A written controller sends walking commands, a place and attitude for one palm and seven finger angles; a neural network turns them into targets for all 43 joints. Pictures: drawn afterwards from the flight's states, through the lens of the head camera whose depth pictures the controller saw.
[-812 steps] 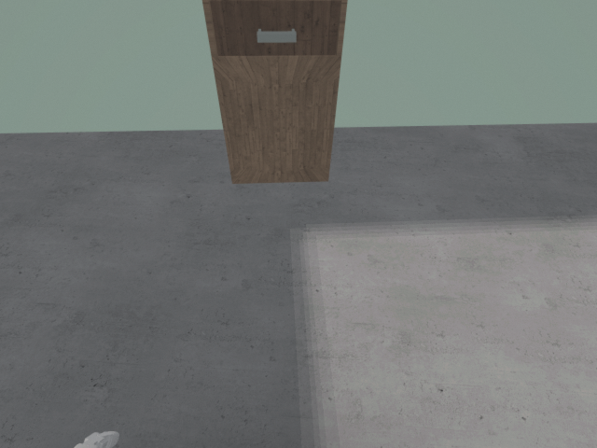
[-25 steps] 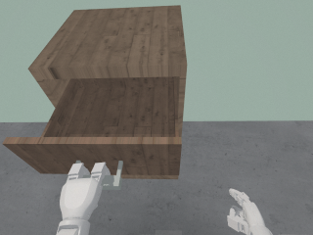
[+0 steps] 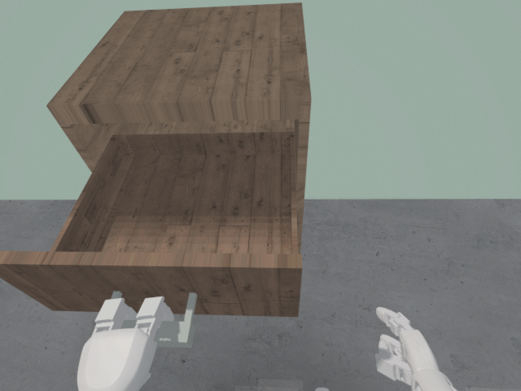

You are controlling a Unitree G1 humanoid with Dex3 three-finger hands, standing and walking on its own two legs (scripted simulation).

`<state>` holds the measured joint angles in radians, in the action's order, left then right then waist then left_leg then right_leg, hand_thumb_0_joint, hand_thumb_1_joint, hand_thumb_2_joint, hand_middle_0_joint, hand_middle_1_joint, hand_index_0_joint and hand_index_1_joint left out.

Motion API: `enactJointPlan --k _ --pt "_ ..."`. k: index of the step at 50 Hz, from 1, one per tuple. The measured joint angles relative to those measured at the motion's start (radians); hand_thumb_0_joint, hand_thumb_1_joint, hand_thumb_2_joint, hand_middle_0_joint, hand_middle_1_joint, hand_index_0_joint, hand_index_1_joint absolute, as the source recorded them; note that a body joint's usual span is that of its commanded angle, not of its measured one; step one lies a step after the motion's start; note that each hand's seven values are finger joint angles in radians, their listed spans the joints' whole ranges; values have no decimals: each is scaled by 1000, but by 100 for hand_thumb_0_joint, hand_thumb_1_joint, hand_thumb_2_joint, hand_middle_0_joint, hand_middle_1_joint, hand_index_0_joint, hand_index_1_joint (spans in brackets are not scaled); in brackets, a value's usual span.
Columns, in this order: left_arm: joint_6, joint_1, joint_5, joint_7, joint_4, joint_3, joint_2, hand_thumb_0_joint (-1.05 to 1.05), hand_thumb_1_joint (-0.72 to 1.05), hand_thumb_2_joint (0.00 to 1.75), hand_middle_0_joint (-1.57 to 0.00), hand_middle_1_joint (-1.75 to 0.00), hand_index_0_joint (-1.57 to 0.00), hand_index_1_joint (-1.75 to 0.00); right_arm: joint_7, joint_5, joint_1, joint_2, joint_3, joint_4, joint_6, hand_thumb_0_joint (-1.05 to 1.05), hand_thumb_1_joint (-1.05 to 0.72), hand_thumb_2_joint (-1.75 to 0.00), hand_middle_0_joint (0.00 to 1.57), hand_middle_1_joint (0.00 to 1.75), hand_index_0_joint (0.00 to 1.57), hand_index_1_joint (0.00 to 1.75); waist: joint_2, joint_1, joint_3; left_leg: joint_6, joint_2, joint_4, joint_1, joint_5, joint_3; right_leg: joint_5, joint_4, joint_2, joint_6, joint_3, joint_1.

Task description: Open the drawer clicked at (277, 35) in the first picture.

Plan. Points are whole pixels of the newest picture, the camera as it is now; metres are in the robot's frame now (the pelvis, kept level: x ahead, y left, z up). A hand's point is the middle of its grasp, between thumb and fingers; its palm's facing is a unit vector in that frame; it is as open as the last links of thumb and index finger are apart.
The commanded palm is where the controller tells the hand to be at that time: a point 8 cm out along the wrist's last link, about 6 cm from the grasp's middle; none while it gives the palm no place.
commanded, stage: pull the drawer open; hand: left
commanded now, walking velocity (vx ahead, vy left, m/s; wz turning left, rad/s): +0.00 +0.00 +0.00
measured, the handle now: (149, 316) +0.22 +0.20 +0.02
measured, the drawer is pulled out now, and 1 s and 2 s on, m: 0.30 0.30 0.30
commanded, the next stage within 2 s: open the thumb to release the handle in 0.20 s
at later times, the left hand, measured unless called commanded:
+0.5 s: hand (139, 358) +0.16 +0.20 +0.00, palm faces +0.05 -0.12 -0.99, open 6.7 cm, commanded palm +0.13 +0.19 +0.05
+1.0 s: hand (139, 359) +0.16 +0.20 +0.00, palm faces +0.05 -0.11 -0.99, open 13.6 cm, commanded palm +0.14 +0.20 +0.05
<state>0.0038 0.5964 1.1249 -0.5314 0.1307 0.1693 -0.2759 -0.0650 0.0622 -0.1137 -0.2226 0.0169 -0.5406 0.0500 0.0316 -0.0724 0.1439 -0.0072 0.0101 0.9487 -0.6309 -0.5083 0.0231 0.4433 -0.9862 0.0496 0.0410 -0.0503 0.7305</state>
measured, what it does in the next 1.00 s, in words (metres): stands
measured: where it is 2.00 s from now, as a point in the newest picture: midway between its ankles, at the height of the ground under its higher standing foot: outside the picture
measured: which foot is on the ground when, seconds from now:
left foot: down 0.00-1.00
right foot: down 0.00-1.00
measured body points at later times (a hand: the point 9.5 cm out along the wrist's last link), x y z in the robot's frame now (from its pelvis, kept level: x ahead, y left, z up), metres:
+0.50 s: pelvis +0.00 +0.00 -0.01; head +0.04 -0.04 +0.44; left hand +0.16 +0.20 +0.05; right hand +0.22 -0.21 -0.11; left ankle -0.02 +0.13 -0.68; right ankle +0.02 -0.09 -0.68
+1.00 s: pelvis -0.01 +0.00 +0.00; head +0.03 -0.03 +0.45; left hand +0.16 +0.20 +0.05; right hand +0.22 -0.20 -0.09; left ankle -0.02 +0.13 -0.68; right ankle +0.02 -0.09 -0.68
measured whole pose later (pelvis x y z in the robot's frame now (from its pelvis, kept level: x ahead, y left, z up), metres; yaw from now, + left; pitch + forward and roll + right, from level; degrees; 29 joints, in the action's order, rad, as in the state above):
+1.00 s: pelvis -0.01 +0.00 +0.00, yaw +1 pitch +10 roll +2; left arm 0.03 0.49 1.13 -0.55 0.06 0.19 -0.27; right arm -0.02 0.06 -0.10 -0.22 0.02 -0.56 0.05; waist 0.04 -0.09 0.13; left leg -0.01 0.02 0.94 -0.64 -0.49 0.00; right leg 0.43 -0.97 0.04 0.04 -0.03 0.72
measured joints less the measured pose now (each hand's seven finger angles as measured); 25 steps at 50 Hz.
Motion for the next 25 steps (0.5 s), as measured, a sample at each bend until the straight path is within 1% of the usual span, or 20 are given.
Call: enactJointPlan --k 6,13,16,18,20,25 --pt "-11 5 -3 -3 15 -7 -3 7 64 76 -25 -135 -38 -131 2 3 -1 -1 -1 6 1 2 -90 -90 20 29 20 30 2 -3 2 0 2 28 -26 -10 1 11 -30 -2 0 0 28" --pt "-14 45 -21 14 43 -27 -4 7 65 73 -25 -135 -38 -130 -5 0 -10 10 -15 16 0 2 -90 -90 20 29 20 30 1 10 10 -1 -2 27 -26 -16 10 15 -35 4 1 -9 33" --pt "-18 57 -21 5 49 -29 -9 7 65 72 -25 -135 -38 -129 -4 5 -14 8 -17 19 0 2 -90 -90 20 30 20 30 1 16 12 -1 -2 30 -31 -19 9 18 -37 4 1 -8 39" --pt "-24 33 0 -19 30 -22 -18 6 64 73 -26 -135 -38 -130 6 12 -16 2 -7 14 -1 2 -90 -90 20 30 20 30 4 10 11 -1 1 39 -46 -19 1 20 -42 0 1 0 48" --pt "-21 4 7 -35 9 -18 -19 4 64 75 -28 -135 -38 -130 14 14 -14 -4 2 2 0 2 -90 -90 20 30 20 30 8 0 8 -1 3 47 -56 -20 -5 21 -46 -2 1 5 55" --pt "23 -36 -16 -28 -7 3 11 2 55 74 -33 -133 -39 -130 23 1 -7 -12 12 -18 7 2 -90 -90 20 29 20 30 19 -7 3 0 8 41 -47 -14 -12 17 -39 -8 -1 12 42"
